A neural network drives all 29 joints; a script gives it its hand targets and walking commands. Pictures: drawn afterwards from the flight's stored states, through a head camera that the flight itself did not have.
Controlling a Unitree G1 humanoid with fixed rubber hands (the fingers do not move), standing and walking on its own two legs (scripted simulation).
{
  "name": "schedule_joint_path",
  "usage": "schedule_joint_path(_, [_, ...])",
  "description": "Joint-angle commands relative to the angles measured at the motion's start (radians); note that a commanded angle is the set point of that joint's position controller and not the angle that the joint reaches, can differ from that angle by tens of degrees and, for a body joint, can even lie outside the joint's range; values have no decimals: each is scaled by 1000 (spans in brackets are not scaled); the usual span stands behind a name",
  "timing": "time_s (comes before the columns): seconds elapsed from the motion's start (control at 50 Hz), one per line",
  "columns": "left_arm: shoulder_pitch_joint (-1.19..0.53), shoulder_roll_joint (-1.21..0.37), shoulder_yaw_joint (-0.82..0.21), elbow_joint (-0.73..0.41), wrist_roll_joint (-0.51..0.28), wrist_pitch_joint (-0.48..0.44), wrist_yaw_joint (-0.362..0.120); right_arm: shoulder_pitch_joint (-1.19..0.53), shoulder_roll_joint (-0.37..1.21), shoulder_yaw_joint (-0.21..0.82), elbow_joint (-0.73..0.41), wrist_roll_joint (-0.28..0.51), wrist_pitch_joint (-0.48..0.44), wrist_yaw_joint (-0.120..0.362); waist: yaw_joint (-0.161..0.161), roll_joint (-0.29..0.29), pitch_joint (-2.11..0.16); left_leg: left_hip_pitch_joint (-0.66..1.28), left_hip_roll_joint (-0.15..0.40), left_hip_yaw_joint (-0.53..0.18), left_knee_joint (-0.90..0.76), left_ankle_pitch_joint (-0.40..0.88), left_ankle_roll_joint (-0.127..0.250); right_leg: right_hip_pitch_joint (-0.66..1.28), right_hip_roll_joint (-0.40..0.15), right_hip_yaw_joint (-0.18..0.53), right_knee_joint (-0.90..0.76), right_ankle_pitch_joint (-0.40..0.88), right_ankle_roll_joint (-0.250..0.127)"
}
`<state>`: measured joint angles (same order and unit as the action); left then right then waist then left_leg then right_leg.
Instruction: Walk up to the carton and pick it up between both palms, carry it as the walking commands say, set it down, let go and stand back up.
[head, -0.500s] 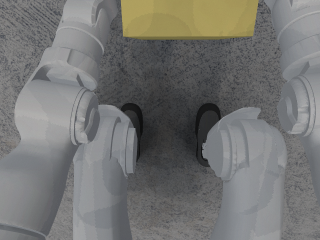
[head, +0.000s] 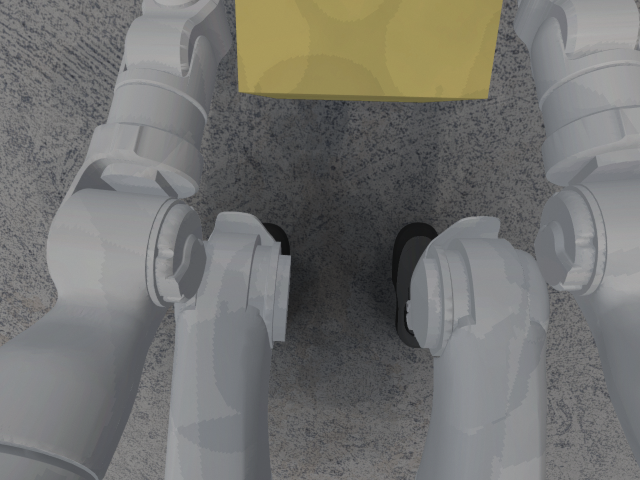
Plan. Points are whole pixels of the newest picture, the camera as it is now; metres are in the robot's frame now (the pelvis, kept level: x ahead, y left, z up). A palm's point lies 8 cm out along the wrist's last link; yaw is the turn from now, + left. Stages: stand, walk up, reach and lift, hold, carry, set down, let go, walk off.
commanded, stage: reach and lift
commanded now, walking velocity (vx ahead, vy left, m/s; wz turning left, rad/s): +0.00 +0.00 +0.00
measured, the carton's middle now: out of the picture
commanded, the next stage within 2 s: none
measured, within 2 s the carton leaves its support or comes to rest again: neither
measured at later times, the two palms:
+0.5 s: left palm out of the picture +0.55 +0.11 -0.12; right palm out of the picture +0.56 -0.18 -0.12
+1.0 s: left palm out of the picture +0.53 +0.11 -0.05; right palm out of the picture +0.55 -0.17 -0.05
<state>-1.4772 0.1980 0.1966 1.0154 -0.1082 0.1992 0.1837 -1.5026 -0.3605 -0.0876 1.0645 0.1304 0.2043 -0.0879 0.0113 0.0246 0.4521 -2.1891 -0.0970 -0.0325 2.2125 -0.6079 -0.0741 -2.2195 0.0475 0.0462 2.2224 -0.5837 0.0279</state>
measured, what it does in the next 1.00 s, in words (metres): rises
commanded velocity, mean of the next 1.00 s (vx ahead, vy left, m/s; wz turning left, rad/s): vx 0.00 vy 0.00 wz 0.00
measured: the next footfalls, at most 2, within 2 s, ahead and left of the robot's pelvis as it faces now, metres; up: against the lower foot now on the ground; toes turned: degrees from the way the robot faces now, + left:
none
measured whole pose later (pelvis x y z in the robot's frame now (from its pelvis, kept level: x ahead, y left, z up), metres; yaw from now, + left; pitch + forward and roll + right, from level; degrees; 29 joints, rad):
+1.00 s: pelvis -0.03 +0.00 +0.07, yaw -2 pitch +29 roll +3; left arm -1.43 0.07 0.46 0.62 0.10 0.41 0.15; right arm -1.56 -0.26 -0.31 0.84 -0.08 0.38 -0.08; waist 0.02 -0.03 0.52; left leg -1.92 -0.10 -0.05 1.96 -0.55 -0.09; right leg -1.98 0.11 0.08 1.97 -0.49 0.03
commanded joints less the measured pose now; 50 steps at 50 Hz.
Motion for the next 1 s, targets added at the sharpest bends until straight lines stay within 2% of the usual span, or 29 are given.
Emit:
schedule_joint_path(0.0, [-735,-916,-282,-349,-96,-55,-252,-736,955,263,-358,107,-56,263,-17,-81,-1679,668,-60,118,-139,454,64,752,56,-114,-146,491,-17])
schedule_joint_path(0.04, [-784,-916,-297,-394,-107,-39,-250,-740,968,266,-339,102,-33,259,-28,-75,-1758,713,-57,120,-164,419,57,787,57,-130,-155,460,-18])
schedule_joint_path(0.1, [-786,-936,-267,-326,-72,1,-260,-771,982,265,-324,82,-1,273,-1,-105,-1680,674,-45,145,-168,346,61,789,54,-129,-188,382,-14])
schedule_joint_path(0.12, [-770,-953,-259,-288,-61,12,-262,-764,985,246,-323,71,1,277,-10,-100,-1645,663,-41,139,-178,316,64,757,56,-136,-196,344,-15])
schedule_joint_path(0.14, [-796,-966,-253,-329,-56,21,-267,-783,1005,255,-332,67,12,283,10,-111,-1689,691,-48,139,-192,314,67,764,57,-139,-203,327,-17])
schedule_joint_path(0.2, [-847,-959,-243,-378,-45,26,-269,-754,1046,220,-278,52,30,293,1,-116,-1691,683,-43,133,-206,311,70,723,59,-146,-206,309,-20])
schedule_joint_path(0.26, [-868,-952,-262,-469,-43,34,-271,-722,1102,214,-286,52,49,298,7,-95,-1848,755,-50,143,-213,357,67,798,69,-141,-219,372,-18])
schedule_joint_path(0.32, [-825,-992,-258,-400,-21,55,-274,-745,1111,219,-311,55,50,303,34,-78,-1830,755,-53,143,-225,386,68,757,74,-140,-224,376,-22])
schedule_joint_path(0.34, [-822,-1008,-290,-457,-31,58,-277,-702,1133,243,-327,54,58,306,25,-86,-1904,794,-51,148,-222,411,64,807,75,-144,-234,407,-19])
schedule_joint_path(0.38, [-821,-986,-281,-468,-16,65,-278,-746,1121,252,-354,51,65,303,48,-99,-1900,765,-51,148,-236,403,66,817,75,-138,-239,404,-18])
schedule_joint_path(0.42, [-819,-991,-310,-506,-29,73,-282,-703,1162,279,-359,55,80,299,44,-112,-1982,781,-50,156,-237,432,62,906,79,-133,-247,468,-16])
schedule_joint_path(0.44, [-834,-985,-320,-533,-44,71,-279,-685,1164,279,-363,43,85,295,18,-130,-1993,777,-56,149,-238,442,62,923,80,-136,-247,490,-16])
schedule_joint_path(0.46, [-835,-979,-320,-531,-39,74,-283,-699,1147,265,-373,48,82,290,23,-100,-1988,773,-51,149,-247,436,62,914,78,-130,-253,486,-19])
schedule_joint_path(0.48, [-843,-989,-318,-529,-44,75,-287,-679,1171,259,-353,32,89,285,12,-116,-1977,773,-57,144,-254,425,62,918,81,-128,-260,479,-20])
schedule_joint_path(0.5, [-816,-989,-331,-540,-29,82,-288,-666,1172,276,-361,35,92,284,27,-100,-1980,772,-52,147,-255,430,58,922,84,-126,-264,492,-19])
schedule_joint_path(0.56, [-814,-986,-326,-509,-22,83,-290,-649,1171,260,-342,14,94,281,23,-97,-1933,746,-50,146,-265,412,56,900,81,-121,-274,463,-23])
schedule_joint_path(0.66, [-865,-954,-360,-637,-42,93,-274,-696,1191,308,-458,65,111,264,46,-102,-2182,869,-57,149,-291,483,59,1050,84,-113,-298,542,-16])
schedule_joint_path(0.68, [-869,-944,-349,-626,-46,96,-272,-705,1187,313,-429,58,122,260,53,-128,-2184,845,-58,150,-294,448,59,1062,80,-110,-303,514,-11])
schedule_joint_path(0.74, [-852,-957,-347,-577,-27,124,-277,-724,1178,302,-443,53,134,255,66,-109,-2117,846,-52,147,-328,407,59,1018,81,-114,-327,453,-13])
schedule_joint_path(0.76, [-851,-992,-362,-600,-33,127,-276,-731,1191,308,-462,47,133,255,52,-103,-2167,878,-58,148,-332,428,56,1039,85,-117,-338,467,-15])
schedule_joint_path(0.78, [-828,-982,-328,-537,-9,130,-279,-741,1173,277,-419,35,133,261,69,-115,-2066,840,-52,140,-345,377,61,962,78,-121,-343,395,-15])
schedule_joint_path(0.8, [-842,-989,-324,-560,-8,128,-281,-702,1196,271,-392,26,140,264,64,-115,-2060,825,-54,145,-355,366,59,974,81,-118,-361,394,-17])
schedule_joint_path(0.82, [-834,-973,-307,-536,11,129,-285,-701,1211,263,-368,20,146,267,87,-120,-2021,791,-46,152,-362,326,62,966,77,-111,-369,368,-17])
schedule_joint_path(0.84, [-828,-1006,-293,-510,15,136,-290,-690,1200,227,-348,-5,146,271,51,-111,-1987,784,-49,143,-380,295,59,935,83,-124,-378,333,-20])
schedule_joint_path(0.88, [-810,-1016,-263,-504,43,133,-303,-632,1245,197,-278,-33,154,282,72,-108,-1965,762,-53,156,-386,283,58,908,88,-121,-395,319,-20])
schedule_joint_path(0.9, [-789,-1032,-253,-490,47,138,-308,-614,1240,173,-274,-54,156,284,50,-109,-1959,762,-56,148,-395,275,60,908,91,-122,-407,309,-26])
schedule_joint_path(0.92, [-791,-1026,-230,-484,67,140,-315,-609,1255,162,-257,-66,162,291,55,-119,-1954,753,-55,155,-407,259,63,908,91,-123,-422,292,-21])
schedule_joint_path(0.94, [-814,-1050,-278,-554,38,138,-313,-654,1271,204,-351,-34,154,289,57,-116,-2092,805,-60,157,-397,308,60,986,96,-120,-416,353,-21])
schedule_joint_path(0.98, [-824,-1032,-316,-602,16,145,-316,-649,1266,225,-375,-23,161,282,33,-96,-2184,837,-62,152,-397,372,55,1024,103,-115,-410,434,-21])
